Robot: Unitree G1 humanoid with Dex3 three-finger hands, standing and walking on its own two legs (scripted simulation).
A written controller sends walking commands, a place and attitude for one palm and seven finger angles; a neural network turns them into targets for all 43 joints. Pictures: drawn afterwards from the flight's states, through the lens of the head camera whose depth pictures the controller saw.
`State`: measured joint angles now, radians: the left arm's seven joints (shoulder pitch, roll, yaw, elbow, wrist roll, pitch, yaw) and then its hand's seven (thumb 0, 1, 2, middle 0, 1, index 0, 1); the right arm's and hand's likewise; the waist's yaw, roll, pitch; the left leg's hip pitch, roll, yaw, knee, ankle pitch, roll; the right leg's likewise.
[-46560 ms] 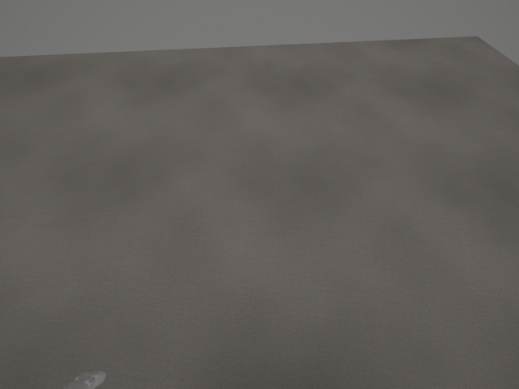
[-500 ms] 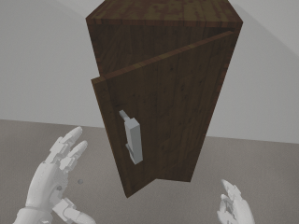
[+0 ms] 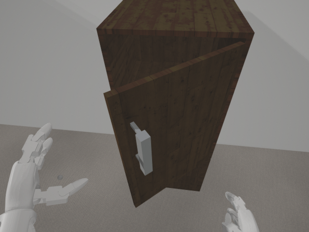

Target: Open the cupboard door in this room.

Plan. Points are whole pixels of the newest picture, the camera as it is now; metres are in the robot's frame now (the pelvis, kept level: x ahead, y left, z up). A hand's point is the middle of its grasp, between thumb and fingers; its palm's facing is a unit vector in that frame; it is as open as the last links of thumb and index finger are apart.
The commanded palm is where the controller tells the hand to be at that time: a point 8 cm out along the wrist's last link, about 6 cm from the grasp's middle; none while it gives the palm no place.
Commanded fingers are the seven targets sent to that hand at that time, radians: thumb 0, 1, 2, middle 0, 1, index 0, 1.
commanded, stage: draw the hand back to the body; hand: left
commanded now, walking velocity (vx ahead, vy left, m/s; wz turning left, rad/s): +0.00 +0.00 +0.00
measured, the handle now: (140, 148) +0.30 +0.08 +0.08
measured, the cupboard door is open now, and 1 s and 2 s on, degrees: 41 41 41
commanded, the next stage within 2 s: step back with the hand held close in 0.70 s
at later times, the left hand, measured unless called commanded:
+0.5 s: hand (49, 160) +0.20 +0.24 +0.16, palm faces +0.44 -0.81 -0.39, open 7.8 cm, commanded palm +0.15 +0.28 +0.17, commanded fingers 0.00 0.90 0.90 -0.20 -0.30 -0.20 -0.30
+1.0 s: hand (46, 160) +0.20 +0.25 +0.16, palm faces +0.40 -0.80 -0.46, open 7.4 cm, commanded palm +0.14 +0.28 +0.18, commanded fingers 0.00 0.90 0.90 -0.20 -0.30 -0.20 -0.30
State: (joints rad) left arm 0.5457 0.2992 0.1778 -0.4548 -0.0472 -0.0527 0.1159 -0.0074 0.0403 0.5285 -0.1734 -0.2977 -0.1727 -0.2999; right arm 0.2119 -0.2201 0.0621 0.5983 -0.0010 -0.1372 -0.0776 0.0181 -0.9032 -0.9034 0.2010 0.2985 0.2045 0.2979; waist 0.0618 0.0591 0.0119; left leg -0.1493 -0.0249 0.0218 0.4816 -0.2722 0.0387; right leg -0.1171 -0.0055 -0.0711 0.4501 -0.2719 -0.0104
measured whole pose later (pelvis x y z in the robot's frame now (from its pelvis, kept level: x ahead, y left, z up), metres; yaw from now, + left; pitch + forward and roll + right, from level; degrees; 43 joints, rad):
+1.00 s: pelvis +0.00 -0.01 +0.00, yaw -1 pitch -1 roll -1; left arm 0.50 0.37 0.38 -0.40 -0.06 -0.14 0.11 0.01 0.89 0.89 -0.21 -0.30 -0.21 -0.30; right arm 0.16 -0.23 0.01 0.59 0.01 -0.03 -0.06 0.02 -0.90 -0.90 0.20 0.30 0.20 0.30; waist 0.02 0.06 0.03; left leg -0.19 0.01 0.03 0.45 -0.25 0.02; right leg -0.14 0.03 -0.06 0.39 -0.22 -0.03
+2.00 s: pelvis -0.17 +0.02 -0.01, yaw -3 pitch +1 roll -4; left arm 0.58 0.48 0.41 -0.57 -0.08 -0.22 0.11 0.01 0.88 0.89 -0.21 -0.30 -0.21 -0.30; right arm 0.12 -0.19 0.02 0.62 0.01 -0.08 -0.06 0.02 -0.90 -0.90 0.20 0.30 0.21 0.30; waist 0.00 0.02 0.04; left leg -0.52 0.03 0.02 0.49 -0.06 0.02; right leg -0.13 0.07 -0.01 0.48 -0.37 -0.01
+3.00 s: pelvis -0.24 +0.11 +0.00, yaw -2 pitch -2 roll -3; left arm 0.49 0.39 0.40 -0.46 -0.03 -0.15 0.15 0.02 0.89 0.89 -0.21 -0.30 -0.21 -0.30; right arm 0.27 -0.20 -0.01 0.63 -0.02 -0.15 -0.07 0.02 -0.91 -0.90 0.20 0.30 0.20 0.30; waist -0.01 0.00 0.00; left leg -0.30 -0.09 0.05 0.30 -0.04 0.02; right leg -0.14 0.08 -0.04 0.57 -0.50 -0.03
